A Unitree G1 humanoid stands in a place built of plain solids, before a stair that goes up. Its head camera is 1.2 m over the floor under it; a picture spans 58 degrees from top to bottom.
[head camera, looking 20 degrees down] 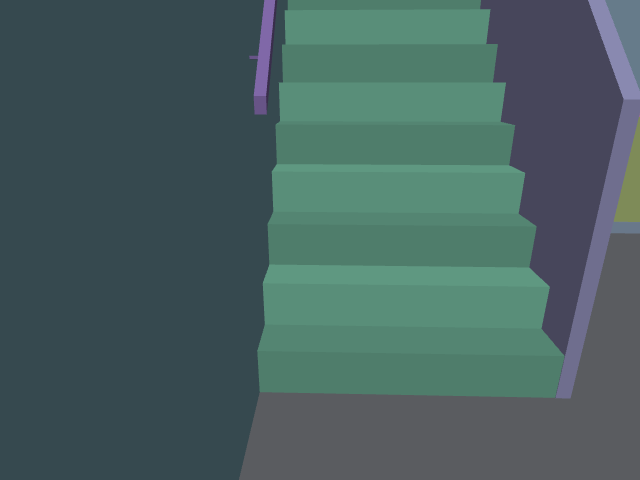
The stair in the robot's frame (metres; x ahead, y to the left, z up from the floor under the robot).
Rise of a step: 0.20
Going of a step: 0.20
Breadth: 1.20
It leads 2 degrees to the right of straight ahead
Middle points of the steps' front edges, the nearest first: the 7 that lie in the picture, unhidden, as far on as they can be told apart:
1.44 -0.35 0.20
1.64 -0.36 0.40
1.84 -0.36 0.60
2.04 -0.37 0.80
2.24 -0.38 1.00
2.44 -0.38 1.20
2.64 -0.39 1.40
